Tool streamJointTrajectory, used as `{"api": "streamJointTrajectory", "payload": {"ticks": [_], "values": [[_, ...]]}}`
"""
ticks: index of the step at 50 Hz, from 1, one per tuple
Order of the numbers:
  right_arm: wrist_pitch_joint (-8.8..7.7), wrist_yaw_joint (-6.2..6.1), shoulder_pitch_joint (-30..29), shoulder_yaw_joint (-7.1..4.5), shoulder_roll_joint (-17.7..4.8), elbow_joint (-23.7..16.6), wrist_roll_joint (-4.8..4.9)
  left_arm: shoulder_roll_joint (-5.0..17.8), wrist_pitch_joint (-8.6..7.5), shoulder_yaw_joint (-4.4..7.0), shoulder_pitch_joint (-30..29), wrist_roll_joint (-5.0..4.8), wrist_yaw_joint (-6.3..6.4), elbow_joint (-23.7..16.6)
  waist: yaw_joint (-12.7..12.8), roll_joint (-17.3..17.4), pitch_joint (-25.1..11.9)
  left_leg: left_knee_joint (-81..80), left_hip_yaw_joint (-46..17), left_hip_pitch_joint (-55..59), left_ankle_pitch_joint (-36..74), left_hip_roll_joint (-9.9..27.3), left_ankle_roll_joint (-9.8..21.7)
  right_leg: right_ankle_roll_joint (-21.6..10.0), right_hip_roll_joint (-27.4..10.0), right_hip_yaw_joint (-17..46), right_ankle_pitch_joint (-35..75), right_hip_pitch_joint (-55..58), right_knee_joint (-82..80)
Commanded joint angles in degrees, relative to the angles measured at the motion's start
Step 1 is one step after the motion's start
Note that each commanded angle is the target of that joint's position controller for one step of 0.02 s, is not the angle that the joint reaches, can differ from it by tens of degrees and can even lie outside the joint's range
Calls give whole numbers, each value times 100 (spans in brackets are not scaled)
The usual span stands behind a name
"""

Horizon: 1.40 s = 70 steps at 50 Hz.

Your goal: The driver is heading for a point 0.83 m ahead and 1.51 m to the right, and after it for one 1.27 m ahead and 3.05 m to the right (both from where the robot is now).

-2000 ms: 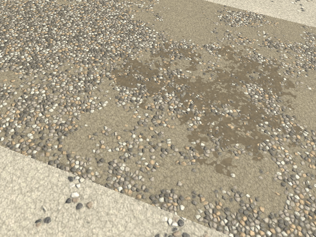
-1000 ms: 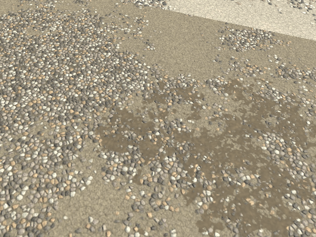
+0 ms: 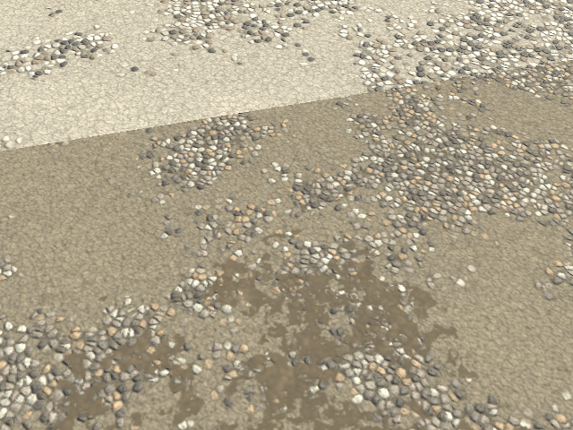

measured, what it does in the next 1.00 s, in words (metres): walks ahead, turning right: right foot, then left foot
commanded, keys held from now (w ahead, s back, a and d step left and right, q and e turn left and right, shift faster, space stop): e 0.84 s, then no key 0.16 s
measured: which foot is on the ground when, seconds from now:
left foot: down 0.00-0.32, up 0.34-0.72, down 0.74-1.00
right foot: up 0.00-0.30, down 0.32-0.74, up 0.76-1.00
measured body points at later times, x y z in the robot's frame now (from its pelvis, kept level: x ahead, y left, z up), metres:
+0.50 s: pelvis +0.13 -0.04 +0.00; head +0.18 -0.07 +0.44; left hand +0.38 +0.18 -0.08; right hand +0.21 -0.35 -0.11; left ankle +0.15 +0.12 -0.66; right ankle +0.19 -0.14 -0.73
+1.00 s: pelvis +0.16 +0.00 +0.01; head +0.20 +0.00 +0.46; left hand +0.45 +0.16 -0.09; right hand +0.12 -0.30 -0.09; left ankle +0.24 +0.09 -0.73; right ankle +0.08 -0.12 -0.67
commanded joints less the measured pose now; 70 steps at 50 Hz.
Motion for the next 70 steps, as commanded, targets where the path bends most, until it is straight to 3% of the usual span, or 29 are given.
{"api": "streamJointTrajectory", "payload": {"ticks": [1,4,9,13,15,16,17,18,19,21,25,33,36,37,38,39,40,43,48,52,54,55,56,57,58,60,62,67,70], "values": [[-34,-26,31,-146,-592,-178,-7,431,23,179,-65,9,2,-559,-7,936,-150,-1129,-1157,982,2764,1562,953,169,-509,10,126,-1076,-151],[21,-84,-38,-260,-943,-26,27,217,118,99,-296,39,-4,-710,5,926,-292,-1238,-600,1069,3551,1680,1109,289,-567,-179,660,-1115,-976],[227,-187,-153,-278,-1078,112,138,205,118,88,-856,55,-198,-834,-172,851,-443,-1146,272,1155,3055,1534,877,140,-482,-519,2035,-369,-2551],[312,-166,-109,-351,-1288,190,294,430,167,209,-1065,64,-323,-1039,-151,872,-395,-524,328,1507,2962,1738,716,-154,-337,-696,1504,-79,-3314],[342,-175,-144,-340,-1205,192,354,627,159,349,-445,94,-294,-897,198,662,-649,659,607,1363,3250,1457,438,-445,16,-906,1957,918,-4179],[327,-152,180,-287,-1039,200,220,1077,152,508,48,103,-181,-827,351,-42,-978,1903,783,574,2230,1043,51,-767,-327,-233,3925,2096,-4396],[309,-92,461,-93,-512,-16,-171,1672,161,565,63,150,-45,-958,-28,-1639,-1342,3934,793,-1444,-2686,219,-415,-1748,-1870,1874,6758,3571,-3943],[294,-33,470,-80,-789,-17,-61,1418,89,454,28,225,-105,-1123,221,-1218,-2414,4880,-503,-1855,-3071,-21,-440,-2503,-2417,3065,5326,3753,-4421],[333,-25,14,-167,-1078,-52,137,1138,37,383,-223,190,-158,-1139,314,-531,-1936,4985,-692,-2061,-2572,182,-391,-2224,-2090,2518,4631,3334,-4589],[434,-128,-210,-154,-979,-53,67,848,51,290,-650,31,-116,-1081,74,-1,-1145,4257,-691,-2012,-1859,445,-383,-1605,-1529,1784,3526,2323,-4739],[550,-179,-42,-115,-808,-16,51,924,148,313,-1003,176,2,-1140,-195,-347,-985,3026,-531,-1064,-1398,199,-513,-1467,-1081,1418,3294,1226,-4941],[539,-95,-280,-105,-732,-166,95,953,282,345,-967,109,65,-1078,-2,-662,-885,1335,-658,-366,-976,-43,-411,-1212,-889,2125,1378,955,-4935],[482,-42,175,-190,-786,-64,69,861,349,317,-1003,10,88,-1058,-245,-607,-797,-222,-546,606,-219,56,-118,-832,-554,2111,1040,601,-4555],[500,-74,380,-292,-1183,-77,-40,599,353,244,-825,27,93,-1056,-186,142,-830,-730,-1438,1190,-291,1109,257,-486,-121,1624,38,-34,-3652],[549,-88,257,-394,-1648,-66,-203,548,300,252,-883,-17,93,-1247,-8,1901,-417,-1261,-2946,974,237,2244,1125,-156,837,255,-971,-1131,-2377],[502,-114,-50,-336,-1383,-275,-273,1007,230,391,-767,106,87,-1150,-30,1662,-396,-1313,-3278,586,424,2613,1514,70,419,458,-1003,-1091,-1022],[487,-173,-448,-245,-1063,-403,-201,1171,253,477,-611,59,62,-972,143,1225,-335,-1178,-2621,475,520,2268,1290,129,333,463,-601,-988,-464],[510,-255,-621,-141,-751,-465,31,730,410,385,-360,73,90,-705,121,933,-176,-999,-1424,648,870,1561,924,410,249,213,102,-1072,300],[619,-253,-48,-194,-933,-311,13,324,358,166,-962,67,66,-945,-274,1213,-420,-823,-1015,1465,1456,1538,1123,580,16,-117,13,-713,-1364],[648,-165,14,-251,-1150,-209,130,335,343,105,-928,64,-2,-900,-318,1464,-517,-649,-974,1234,1842,1654,1170,446,-36,-555,-33,434,-2965],[654,-149,-48,-210,-1095,-143,233,302,332,109,-557,73,-31,-683,-86,1337,-488,-366,-879,1019,1919,1553,999,219,48,-721,1069,1208,-4456],[620,-139,198,-161,-969,-20,266,381,327,116,-499,96,-28,-641,-65,1173,-476,-258,-801,747,1663,1440,713,38,-4,-573,1711,1760,-5131],[546,-97,378,-76,-755,5,123,634,333,146,-426,122,15,-677,-159,588,-771,129,-550,261,868,1177,252,-153,-610,173,2778,2590,-5020],[444,-23,518,49,-397,-93,-120,1007,365,187,-707,206,69,-772,-497,-791,-830,584,56,-377,-785,603,-254,-702,-1508,1083,3988,2728,-4639],[443,-68,109,48,-506,-139,-98,534,311,67,-886,269,19,-759,-212,-845,-824,464,-107,-8,-1268,573,-429,-1164,-1627,1113,3261,1973,-4739],[471,-87,-114,27,-635,-96,-56,288,198,-13,-1140,301,-41,-679,-219,-643,-596,138,-94,267,-276,548,-469,-757,-1003,671,2108,1797,-4765],[524,-114,-12,-5,-824,-23,-52,362,130,-16,-1088,268,-52,-611,-168,-583,-353,-21,-170,450,250,605,-464,-524,-820,568,1879,1517,-4797],[509,-114,143,23,-705,234,-22,293,129,-71,-967,246,-46,-430,-167,-83,-136,-207,-145,654,285,581,-451,-419,-625,436,1713,1379,-4738],[510,-226,81,-48,-852,228,-14,595,168,26,-1082,167,-22,-488,-157,-116,-61,28,10,599,99,476,-500,-618,-703,783,1995,1254,-4782]]}}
